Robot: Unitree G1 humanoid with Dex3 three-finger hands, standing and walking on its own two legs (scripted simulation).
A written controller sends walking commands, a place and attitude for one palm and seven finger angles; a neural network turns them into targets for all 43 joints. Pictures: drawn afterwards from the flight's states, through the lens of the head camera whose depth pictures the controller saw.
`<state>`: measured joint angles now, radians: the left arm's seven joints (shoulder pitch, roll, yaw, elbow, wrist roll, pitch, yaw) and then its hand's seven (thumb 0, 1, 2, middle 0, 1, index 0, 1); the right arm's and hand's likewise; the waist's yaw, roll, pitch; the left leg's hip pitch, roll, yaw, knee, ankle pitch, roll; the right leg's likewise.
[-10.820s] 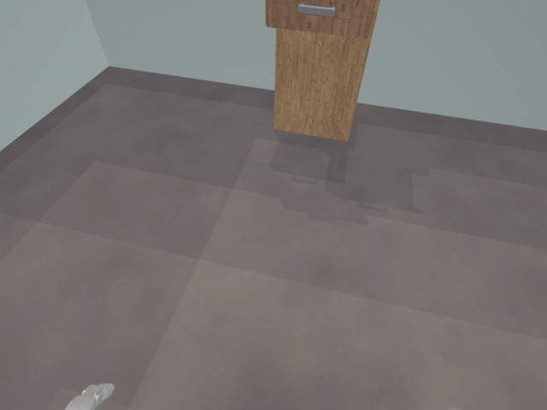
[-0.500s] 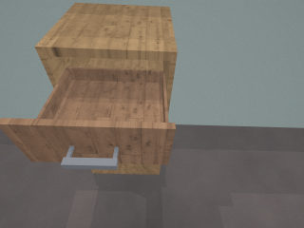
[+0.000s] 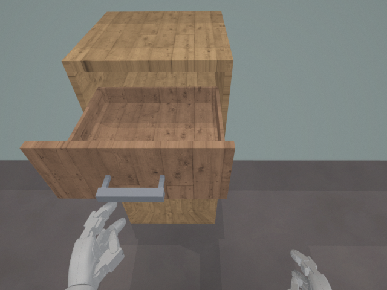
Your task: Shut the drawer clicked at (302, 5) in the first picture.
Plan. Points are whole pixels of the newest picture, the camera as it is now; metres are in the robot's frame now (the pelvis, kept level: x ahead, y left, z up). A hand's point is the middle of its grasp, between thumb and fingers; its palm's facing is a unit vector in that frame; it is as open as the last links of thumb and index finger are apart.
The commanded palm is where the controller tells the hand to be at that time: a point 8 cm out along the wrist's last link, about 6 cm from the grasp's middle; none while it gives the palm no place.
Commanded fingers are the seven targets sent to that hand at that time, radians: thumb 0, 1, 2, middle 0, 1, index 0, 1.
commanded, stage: raise the hand and make a fist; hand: left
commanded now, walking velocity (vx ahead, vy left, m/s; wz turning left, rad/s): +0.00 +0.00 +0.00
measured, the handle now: (132, 187) +0.32 +0.14 +0.07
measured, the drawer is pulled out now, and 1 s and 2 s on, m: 0.29 0.29 0.29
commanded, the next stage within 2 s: bring the fist close to the handle in 1.62 s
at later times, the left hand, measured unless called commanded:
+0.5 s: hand (135, 266) +0.17 +0.11 +0.05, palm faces -0.02 -1.00 -0.07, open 4.1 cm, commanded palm +0.11 +0.17 +0.07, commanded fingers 0.00 0.90 0.90 -1.00 -1.17 -1.00 -1.17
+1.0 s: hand (112, 261) +0.15 +0.12 +0.14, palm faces +0.03 -1.00 -0.07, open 3.1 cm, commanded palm +0.09 +0.16 +0.14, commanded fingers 0.00 0.90 0.90 -1.40 -1.60 -1.40 -1.60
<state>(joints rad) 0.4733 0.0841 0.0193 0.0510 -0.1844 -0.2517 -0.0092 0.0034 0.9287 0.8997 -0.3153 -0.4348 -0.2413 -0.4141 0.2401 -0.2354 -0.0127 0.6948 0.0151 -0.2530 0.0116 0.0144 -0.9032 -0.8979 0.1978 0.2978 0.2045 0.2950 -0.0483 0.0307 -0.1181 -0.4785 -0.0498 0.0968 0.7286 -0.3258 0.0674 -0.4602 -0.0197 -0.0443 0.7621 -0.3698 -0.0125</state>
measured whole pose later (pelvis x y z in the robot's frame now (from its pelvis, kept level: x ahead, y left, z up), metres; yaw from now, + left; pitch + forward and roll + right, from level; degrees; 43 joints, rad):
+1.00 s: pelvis +0.02 -0.03 -0.01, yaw +2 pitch +3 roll -1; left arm 0.83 0.20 0.04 -0.60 -0.24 -0.23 -0.20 0.01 0.90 0.90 -1.30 -1.50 -1.31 -1.50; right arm 0.21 -0.21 0.02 0.47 0.08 -0.28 -0.02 0.02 -0.90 -0.90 0.19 0.30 0.20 0.29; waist 0.05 0.07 -0.14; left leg -0.48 -0.01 0.03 0.83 -0.41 0.04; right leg -0.42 0.03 -0.11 0.80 -0.44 -0.05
